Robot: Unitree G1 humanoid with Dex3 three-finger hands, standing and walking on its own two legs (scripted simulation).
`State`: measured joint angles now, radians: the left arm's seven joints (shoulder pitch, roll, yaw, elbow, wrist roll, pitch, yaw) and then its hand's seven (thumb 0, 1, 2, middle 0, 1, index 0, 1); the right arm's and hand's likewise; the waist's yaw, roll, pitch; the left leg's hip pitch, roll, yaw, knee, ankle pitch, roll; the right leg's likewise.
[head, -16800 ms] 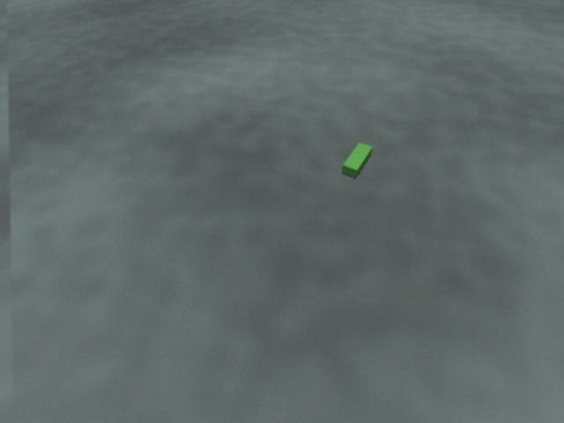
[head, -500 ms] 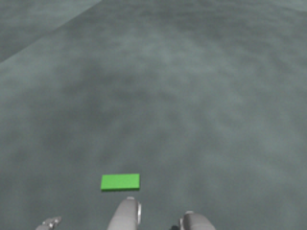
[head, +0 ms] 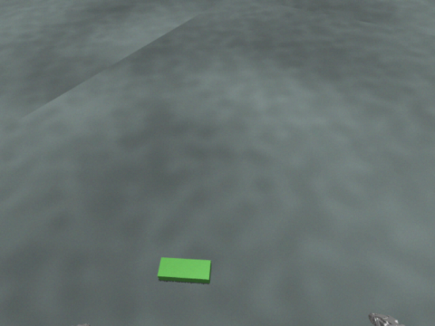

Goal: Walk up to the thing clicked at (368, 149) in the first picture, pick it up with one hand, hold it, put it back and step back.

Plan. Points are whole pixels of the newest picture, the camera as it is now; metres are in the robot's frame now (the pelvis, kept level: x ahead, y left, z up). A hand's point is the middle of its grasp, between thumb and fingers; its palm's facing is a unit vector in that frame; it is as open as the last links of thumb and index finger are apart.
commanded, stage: walk up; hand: left
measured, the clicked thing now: (185, 270) +0.44 +0.21 -0.74
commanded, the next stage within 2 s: none
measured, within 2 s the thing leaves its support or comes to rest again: neither
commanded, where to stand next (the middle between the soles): +0.10 +0.03 m, yaw -3 degrees
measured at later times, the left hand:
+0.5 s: hand out of the picture +0.10 +0.28 -0.14, palm faces +0.01 -0.94 -0.34, open 7.4 cm
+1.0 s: hand out of the picture +0.12 +0.28 -0.14, palm faces +0.03 -0.94 -0.34, open 7.4 cm
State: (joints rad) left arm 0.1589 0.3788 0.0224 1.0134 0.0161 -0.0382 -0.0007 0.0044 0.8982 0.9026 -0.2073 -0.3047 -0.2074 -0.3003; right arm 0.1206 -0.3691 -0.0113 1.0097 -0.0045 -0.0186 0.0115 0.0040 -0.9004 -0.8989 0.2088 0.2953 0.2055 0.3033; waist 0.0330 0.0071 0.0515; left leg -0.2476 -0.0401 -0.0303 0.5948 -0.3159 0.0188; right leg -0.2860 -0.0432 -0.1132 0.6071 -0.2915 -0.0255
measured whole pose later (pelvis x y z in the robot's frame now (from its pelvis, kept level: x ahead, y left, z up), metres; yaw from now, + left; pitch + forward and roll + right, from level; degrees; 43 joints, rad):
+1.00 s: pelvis +0.04 +0.02 +0.02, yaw +1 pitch -2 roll +0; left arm 0.06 0.35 0.03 1.16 0.02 -0.02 0.00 0.00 0.90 0.90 -0.21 -0.30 -0.21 -0.30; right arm 0.06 -0.34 -0.01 1.15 -0.01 -0.01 0.01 0.00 -0.90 -0.90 0.21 0.30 0.21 0.30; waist 0.01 -0.01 0.04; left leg -0.07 -0.05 -0.05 0.31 -0.22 0.04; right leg -0.09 -0.05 -0.13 0.31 -0.19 0.01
